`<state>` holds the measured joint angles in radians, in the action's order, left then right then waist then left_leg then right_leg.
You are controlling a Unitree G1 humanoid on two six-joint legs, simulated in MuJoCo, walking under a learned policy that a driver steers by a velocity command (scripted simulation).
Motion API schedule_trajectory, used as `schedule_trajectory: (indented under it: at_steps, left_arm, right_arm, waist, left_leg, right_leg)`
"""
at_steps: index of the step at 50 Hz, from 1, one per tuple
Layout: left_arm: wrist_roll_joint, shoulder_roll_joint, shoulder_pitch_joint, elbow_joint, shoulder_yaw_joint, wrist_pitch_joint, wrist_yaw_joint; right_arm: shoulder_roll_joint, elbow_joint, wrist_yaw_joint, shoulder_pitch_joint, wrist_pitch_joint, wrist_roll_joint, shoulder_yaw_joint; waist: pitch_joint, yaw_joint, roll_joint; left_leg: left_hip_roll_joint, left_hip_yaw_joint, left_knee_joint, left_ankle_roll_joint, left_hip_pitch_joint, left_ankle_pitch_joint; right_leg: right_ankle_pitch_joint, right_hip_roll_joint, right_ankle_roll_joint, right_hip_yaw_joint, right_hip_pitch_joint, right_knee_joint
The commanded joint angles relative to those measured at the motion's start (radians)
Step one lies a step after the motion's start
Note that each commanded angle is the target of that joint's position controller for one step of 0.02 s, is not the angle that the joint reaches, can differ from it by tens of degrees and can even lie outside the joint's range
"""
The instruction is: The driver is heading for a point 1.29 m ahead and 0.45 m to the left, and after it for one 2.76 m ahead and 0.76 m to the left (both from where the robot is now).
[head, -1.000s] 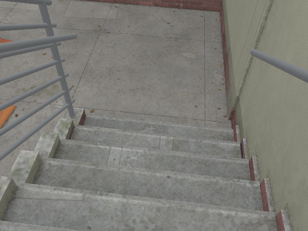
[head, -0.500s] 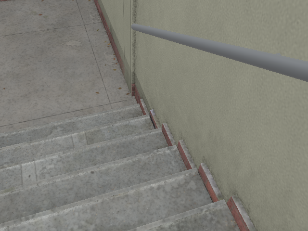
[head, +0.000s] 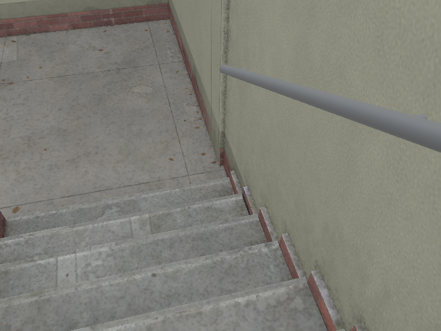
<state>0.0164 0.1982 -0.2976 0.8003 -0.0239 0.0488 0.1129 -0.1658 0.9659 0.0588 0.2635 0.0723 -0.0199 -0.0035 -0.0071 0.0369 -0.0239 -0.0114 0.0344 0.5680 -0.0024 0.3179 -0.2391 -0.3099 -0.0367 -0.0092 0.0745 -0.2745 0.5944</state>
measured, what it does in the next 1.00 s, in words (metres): stands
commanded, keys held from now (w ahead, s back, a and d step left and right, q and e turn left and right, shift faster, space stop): shift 0.84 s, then w+shift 0.16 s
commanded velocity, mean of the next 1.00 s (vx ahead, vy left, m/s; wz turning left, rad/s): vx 0.05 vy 0.00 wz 0.00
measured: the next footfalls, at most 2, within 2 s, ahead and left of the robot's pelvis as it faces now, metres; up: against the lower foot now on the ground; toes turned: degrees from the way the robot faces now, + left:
right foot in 1.58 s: +0.34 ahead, -0.04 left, -0.16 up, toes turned -3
left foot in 1.88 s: +0.31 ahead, +0.19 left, -0.16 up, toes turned +4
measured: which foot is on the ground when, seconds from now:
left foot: down 0.00-1.00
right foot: down 0.00-1.00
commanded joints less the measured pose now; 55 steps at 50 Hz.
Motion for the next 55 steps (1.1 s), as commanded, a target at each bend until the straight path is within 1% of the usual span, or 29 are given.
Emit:
schedule_trajectory:
  at_steps: [1,3,4,7,9,19,25,26,27,28,30,31,33,36,41,42,43,44,45,46,47,48,49,50,51,52,53,54,55]
  left_arm:
    - [0.005,0.075,-0.022,-0.038,-0.022,0.008,-0.005]
    - [0.014,0.094,-0.029,-0.032,-0.031,0.001,-0.010]
    - [0.008,0.106,-0.023,-0.027,-0.038,-0.005,-0.012]
    - [0.003,0.090,-0.039,-0.006,-0.037,-0.012,-0.019]
    - [0.006,0.109,-0.032,0.007,-0.044,-0.012,-0.021]
    - [0.005,0.126,-0.016,0.078,-0.054,-0.010,-0.028]
    - [0.001,0.127,-0.019,0.135,-0.052,-0.005,-0.031]
    - [-0.013,0.062,0.002,0.115,-0.032,-0.036,-0.105]
    - [-0.029,0.079,-0.006,0.134,-0.028,-0.053,-0.138]
    - [-0.032,0.085,0.004,0.140,-0.025,-0.064,-0.151]
    - [-0.023,0.080,0.016,0.151,-0.016,-0.075,-0.157]
    - [-0.029,0.083,0.015,0.166,-0.017,-0.075,-0.157]
    - [-0.026,0.075,0.013,0.187,-0.012,-0.074,-0.155]
    - [-0.013,0.059,0.010,0.213,-0.001,-0.074,-0.153]
    - [-0.016,0.044,0.018,0.251,0.009,-0.072,-0.152]
    - [0.029,0.067,-0.039,0.292,0.005,-0.058,-0.065]
    - [0.047,0.178,-0.075,0.305,-0.043,-0.046,-0.041]
    - [0.061,0.235,-0.069,0.295,-0.073,-0.030,-0.042]
    - [0.078,0.223,-0.107,0.307,-0.086,-0.009,-0.059]
    - [-0.003,0.094,-0.055,0.255,-0.051,-0.042,-0.119]
    - [-0.021,0.125,-0.142,0.299,-0.069,-0.045,-0.145]
    - [-0.026,0.164,-0.234,0.319,-0.088,-0.039,-0.158]
    - [-0.023,0.166,-0.203,0.309,-0.089,-0.035,-0.158]
    - [-0.017,0.162,-0.131,0.284,-0.092,-0.030,-0.154]
    - [-0.015,0.139,-0.062,0.260,-0.088,-0.030,-0.153]
    - [-0.004,0.149,0.002,0.234,-0.093,-0.034,-0.151]
    - [0.028,0.150,-0.017,0.248,-0.100,-0.026,-0.151]
    - [0.033,0.144,-0.022,0.250,-0.097,-0.020,-0.149]
    - [0.175,0.108,-0.073,0.244,-0.063,0.039,-0.108]
  right_arm:
    - [-0.092,-0.044,0.000,-0.026,0.015,-0.003,-0.023]
    - [-0.110,-0.037,-0.002,-0.029,0.014,0.004,-0.031]
    - [-0.124,-0.041,0.000,-0.045,0.013,0.012,-0.040]
    - [-0.115,-0.034,0.000,-0.027,0.007,0.008,-0.044]
    - [-0.124,-0.033,-0.001,-0.040,0.005,0.012,-0.049]
    - [-0.147,-0.027,-0.003,-0.070,-0.004,0.014,-0.063]
    - [-0.143,-0.016,-0.001,-0.067,-0.008,0.010,-0.065]
    - [-0.097,0.026,-0.033,-0.062,-0.033,0.075,-0.039]
    - [-0.076,0.026,-0.046,-0.043,-0.042,0.058,-0.037]
    - [-0.088,0.028,-0.051,-0.049,-0.046,0.049,-0.034]
    - [-0.100,0.036,-0.051,-0.061,-0.052,0.039,-0.031]
    - [-0.107,0.042,-0.051,-0.066,-0.057,0.038,-0.031]
    - [-0.109,0.056,-0.050,-0.054,-0.061,0.042,-0.028]
    - [-0.102,0.078,-0.050,-0.035,-0.057,0.039,-0.023]
    - [-0.088,0.090,-0.050,-0.037,-0.054,0.039,-0.019]
    - [-0.107,0.086,-0.002,0.015,-0.035,-0.011,-0.042]
    - [-0.207,0.081,0.011,0.016,-0.020,0.005,-0.080]
    - [-0.261,0.067,0.006,0.031,-0.007,0.039,-0.115]
    - [-0.246,0.063,-0.017,0.044,0.003,0.070,-0.129]
    - [-0.087,0.024,-0.033,-0.080,-0.040,0.076,-0.072]
    - [-0.033,-0.010,-0.036,-0.160,-0.048,0.070,-0.063]
    - [-0.065,-0.056,-0.037,-0.249,-0.046,0.088,-0.067]
    - [-0.072,-0.089,-0.034,-0.280,-0.042,0.086,-0.068]
    - [-0.065,-0.103,-0.029,-0.264,-0.044,0.074,-0.059]
    - [-0.057,-0.099,-0.024,-0.227,-0.043,0.086,-0.053]
    - [-0.055,-0.082,-0.022,-0.169,-0.048,0.092,-0.050]
    - [-0.080,0.001,-0.024,0.019,-0.053,0.102,-0.064]
    - [-0.095,0.041,-0.031,0.128,-0.058,0.097,-0.068]
    - [-0.069,0.135,-0.015,0.455,0.020,0.060,-0.064]
  waist:
    - [-0.017,-0.003,0.021]
    - [0.007,-0.009,0.038]
    - [0.016,-0.004,0.047]
    - [0.017,0.002,0.022]
    - [0.025,0.002,0.017]
    - [0.009,-0.005,0.007]
    - [-0.005,-0.003,-0.015]
    - [0.062,-0.057,0.022]
    - [0.065,-0.041,-0.008]
    - [0.045,-0.041,-0.013]
    - [0.017,-0.045,-0.010]
    - [-0.007,-0.048,-0.019]
    - [-0.028,-0.048,-0.012]
    - [-0.030,-0.047,0.002]
    - [-0.044,-0.045,0.009]
    - [-0.139,-0.004,0.027]
    - [-0.138,-0.030,0.009]
    - [-0.145,-0.025,-0.001]
    - [-0.154,-0.038,-0.008]
    - [-0.080,-0.096,-0.092]
    - [-0.079,-0.147,-0.174]
    - [-0.115,-0.185,-0.137]
    - [-0.120,-0.164,-0.075]
    - [-0.106,-0.131,-0.071]
    - [-0.088,-0.095,-0.084]
    - [-0.062,-0.067,-0.106]
    - [0.031,-0.022,-0.118]
    - [0.027,0.018,-0.115]
    - [-0.096,0.099,0.026]
  left_leg:
    - [-0.002,-0.042,-0.145,-0.029,-0.091,0.065]
    - [0.000,-0.044,-0.137,-0.039,-0.114,0.156]
    - [0.005,-0.040,-0.125,-0.043,-0.139,0.197]
    - [0.009,-0.040,-0.122,-0.043,-0.174,0.242]
    - [0.017,-0.037,-0.114,-0.041,-0.189,0.260]
    - [0.032,-0.028,-0.109,-0.039,-0.222,0.269]
    - [0.042,-0.020,-0.115,-0.036,-0.230,0.241]
    - [-0.067,-0.079,-0.043,-0.039,-0.168,0.336]
    - [-0.065,-0.085,-0.045,-0.033,-0.139,0.329]
    - [-0.065,-0.087,-0.051,-0.028,-0.118,0.291]
    - [-0.063,-0.094,-0.070,-0.019,-0.108,0.234]
    - [-0.058,-0.091,-0.073,-0.022,-0.107,0.216]
    - [-0.063,-0.098,-0.091,-0.022,-0.112,0.211]
    - [-0.072,-0.111,-0.115,-0.024,-0.121,0.206]
    - [-0.075,-0.120,-0.152,-0.024,-0.122,0.174]
    - [0.028,-0.031,-0.187,-0.011,-0.164,0.003]
    - [0.054,-0.023,-0.165,-0.035,-0.130,-0.293]
    - [0.033,-0.059,-0.152,-0.089,-0.061,-0.506]
    - [0.004,-0.098,-0.119,-0.141,0.004,-0.589]
    - [0.042,-0.039,0.020,-0.105,0.135,-0.343]
    - [0.080,0.055,0.165,-0.073,0.298,-0.201]
    - [0.019,0.002,0.300,-0.061,0.442,-0.208]
    - [-0.020,-0.041,0.335,-0.049,0.509,-0.164]
    - [-0.047,-0.047,0.274,-0.042,0.465,-0.112]
    - [-0.044,-0.034,0.232,-0.034,0.347,-0.089]
    - [-0.023,-0.006,0.201,-0.033,0.209,-0.092]
    - [0.008,0.061,0.406,-0.023,0.007,0.035]
    - [0.013,0.076,0.427,-0.020,-0.075,-0.006]
    - [0.042,0.048,0.419,-0.046,-0.367,0.056]
  right_leg:
    - [-0.048,-0.021,-0.032,-0.029,-0.059,-0.167]
    - [0.041,-0.015,-0.024,-0.004,-0.029,-0.133]
    - [0.075,-0.017,-0.023,0.001,-0.041,-0.118]
    - [0.106,-0.022,-0.012,0.008,-0.055,-0.111]
    - [0.127,-0.024,-0.009,0.011,-0.058,-0.106]
    - [0.142,-0.036,0.004,0.018,-0.069,-0.100]
    - [0.134,-0.042,0.005,0.015,-0.069,-0.120]
    - [0.231,-0.108,0.026,-0.084,0.074,-0.115]
    - [0.288,-0.115,0.023,-0.105,0.100,-0.100]
    - [0.308,-0.117,0.018,-0.111,0.100,-0.103]
    - [0.318,-0.122,0.010,-0.116,0.087,-0.119]
    - [0.294,-0.116,0.010,-0.109,0.072,-0.133]
    - [0.264,-0.113,0.013,-0.105,0.058,-0.143]
    - [0.230,-0.109,0.016,-0.104,0.063,-0.147]
    - [0.152,-0.101,0.018,-0.103,0.056,-0.179]
    - [-0.060,-0.023,0.018,-0.002,-0.081,-0.202]
    - [-0.277,-0.021,-0.023,0.001,-0.087,-0.226]
    - [-0.482,-0.066,-0.083,-0.047,-0.100,-0.234]
    - [-0.581,-0.124,-0.154,-0.111,-0.084,-0.242]
    - [-0.436,-0.146,-0.109,-0.229,0.100,-0.281]
    - [-0.443,-0.251,-0.148,-0.371,0.241,-0.364]
    - [-0.461,-0.353,-0.197,-0.492,0.269,-0.432]
    - [-0.433,-0.376,-0.215,-0.514,0.274,-0.425]
    - [-0.381,-0.348,-0.209,-0.441,0.226,-0.391]
    - [-0.295,-0.308,-0.189,-0.361,0.136,-0.361]
    - [-0.231,-0.261,-0.173,-0.282,0.035,-0.337]
    - [-0.138,-0.229,-0.179,-0.206,-0.049,-0.287]
    - [-0.129,-0.215,-0.172,-0.169,-0.148,-0.231]
    - [-0.155,-0.163,-0.163,-0.053,-0.467,-0.091]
